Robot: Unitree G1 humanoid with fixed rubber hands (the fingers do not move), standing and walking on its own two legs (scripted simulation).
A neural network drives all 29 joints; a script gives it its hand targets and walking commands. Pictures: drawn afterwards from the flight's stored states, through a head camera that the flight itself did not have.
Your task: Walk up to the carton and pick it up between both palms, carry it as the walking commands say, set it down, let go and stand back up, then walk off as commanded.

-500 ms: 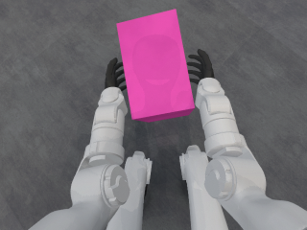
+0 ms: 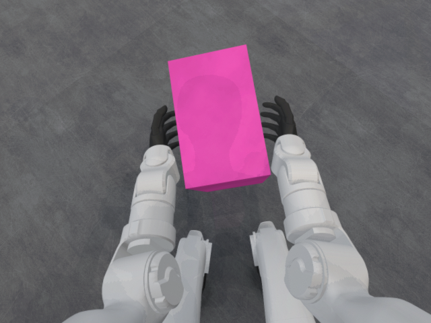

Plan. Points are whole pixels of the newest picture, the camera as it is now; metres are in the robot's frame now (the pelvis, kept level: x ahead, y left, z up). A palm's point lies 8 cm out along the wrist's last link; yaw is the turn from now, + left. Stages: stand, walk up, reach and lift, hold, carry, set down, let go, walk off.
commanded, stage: reach and lift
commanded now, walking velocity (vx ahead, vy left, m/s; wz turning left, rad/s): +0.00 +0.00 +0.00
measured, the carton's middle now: (223, 132) +0.48 +0.00 -0.11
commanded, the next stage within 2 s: none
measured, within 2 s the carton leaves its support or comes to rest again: neither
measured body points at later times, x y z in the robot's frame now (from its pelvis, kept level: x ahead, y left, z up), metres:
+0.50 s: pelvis +0.03 -0.01 +0.07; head +0.18 -0.03 +0.49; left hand +0.42 +0.11 +0.01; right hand +0.44 -0.13 +0.02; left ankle +0.07 +0.13 -0.55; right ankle +0.11 -0.14 -0.55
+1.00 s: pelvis +0.04 +0.00 +0.12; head +0.16 -0.01 +0.56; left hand +0.41 +0.12 +0.08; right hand +0.41 -0.12 +0.08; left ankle +0.07 +0.13 -0.55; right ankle +0.11 -0.14 -0.55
